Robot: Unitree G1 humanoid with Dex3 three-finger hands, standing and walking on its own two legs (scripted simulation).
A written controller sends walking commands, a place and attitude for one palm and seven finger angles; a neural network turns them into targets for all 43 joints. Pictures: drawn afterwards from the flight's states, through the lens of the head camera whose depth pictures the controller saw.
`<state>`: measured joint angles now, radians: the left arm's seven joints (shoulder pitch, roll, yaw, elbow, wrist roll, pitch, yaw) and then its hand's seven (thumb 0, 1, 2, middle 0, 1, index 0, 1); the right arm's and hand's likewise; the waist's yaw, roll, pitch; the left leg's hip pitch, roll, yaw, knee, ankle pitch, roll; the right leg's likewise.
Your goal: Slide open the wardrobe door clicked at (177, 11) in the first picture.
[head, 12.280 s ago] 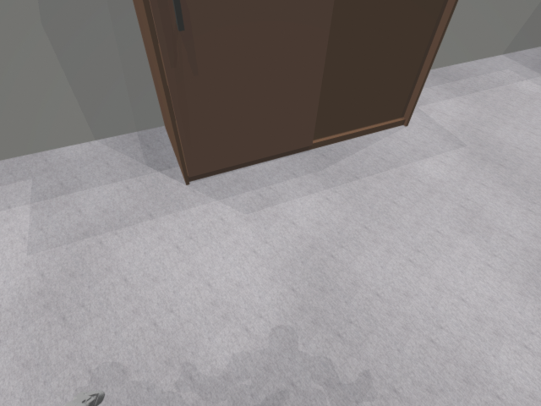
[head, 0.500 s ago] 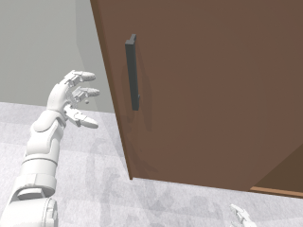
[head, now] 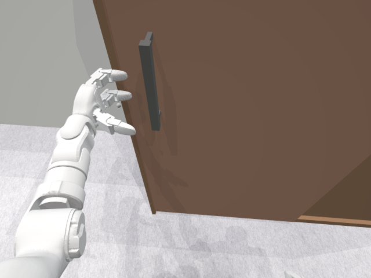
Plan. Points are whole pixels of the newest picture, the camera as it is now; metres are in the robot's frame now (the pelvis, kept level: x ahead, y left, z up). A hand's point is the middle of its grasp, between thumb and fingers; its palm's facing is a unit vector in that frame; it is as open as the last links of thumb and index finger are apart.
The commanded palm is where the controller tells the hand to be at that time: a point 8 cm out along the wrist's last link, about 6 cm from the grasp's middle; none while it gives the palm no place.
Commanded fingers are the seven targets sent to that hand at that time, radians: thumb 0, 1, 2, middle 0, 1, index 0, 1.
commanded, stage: move the hooked fingers beside the handle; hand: left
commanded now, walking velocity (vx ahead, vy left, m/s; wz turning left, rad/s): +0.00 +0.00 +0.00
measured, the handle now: (153, 87) +0.50 +0.08 +0.15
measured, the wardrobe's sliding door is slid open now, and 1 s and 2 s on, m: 0.00 0.00 0.00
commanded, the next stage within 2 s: feel for the door with the fingertips in 0.78 s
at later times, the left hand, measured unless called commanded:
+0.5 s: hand (119, 108) +0.43 +0.15 +0.14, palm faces -0.08 -1.00 -0.01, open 14.0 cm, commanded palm +0.42 +0.20 +0.14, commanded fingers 0.00 -0.50 0.30 -0.30 -1.20 -0.30 -1.20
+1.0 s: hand (122, 105) +0.44 +0.14 +0.14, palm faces -0.10 -0.99 +0.00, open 14.0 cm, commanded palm +0.42 +0.19 +0.14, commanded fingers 0.00 -0.50 0.30 -0.30 -1.20 -0.30 -1.20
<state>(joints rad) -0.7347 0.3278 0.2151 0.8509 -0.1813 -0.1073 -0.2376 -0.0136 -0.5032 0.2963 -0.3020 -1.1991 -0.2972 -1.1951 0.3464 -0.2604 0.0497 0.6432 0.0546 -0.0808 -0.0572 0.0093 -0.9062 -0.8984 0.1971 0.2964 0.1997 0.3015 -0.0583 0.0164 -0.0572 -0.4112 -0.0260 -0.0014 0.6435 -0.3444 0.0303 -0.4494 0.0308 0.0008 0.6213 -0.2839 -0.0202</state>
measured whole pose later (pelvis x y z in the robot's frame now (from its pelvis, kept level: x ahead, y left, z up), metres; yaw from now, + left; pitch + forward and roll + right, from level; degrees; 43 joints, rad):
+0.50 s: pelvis -0.01 +0.00 +0.00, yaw +0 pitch +6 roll +0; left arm -0.74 0.33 0.21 0.88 -0.18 -0.15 -0.23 -0.01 -0.50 0.30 -0.30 -1.20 -0.30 -1.20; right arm 0.35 -0.27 0.04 0.64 0.06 -0.07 -0.06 0.01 -0.91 -0.90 0.20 0.30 0.20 0.30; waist -0.06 0.02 -0.06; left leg -0.43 -0.02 -0.01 0.66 -0.34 0.02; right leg -0.47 0.04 -0.01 0.64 -0.28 -0.03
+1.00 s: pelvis +0.00 +0.00 +0.00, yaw +0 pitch +8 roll -1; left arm -0.77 0.32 0.20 0.91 -0.18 -0.18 -0.23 -0.01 -0.50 0.30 -0.30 -1.20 -0.30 -1.20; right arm 0.38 -0.27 0.04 0.64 0.05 -0.07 -0.04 0.01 -0.91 -0.90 0.20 0.30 0.20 0.30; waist -0.06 0.02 -0.07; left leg -0.47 -0.02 0.00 0.69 -0.36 0.03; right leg -0.50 0.03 0.00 0.65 -0.29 -0.02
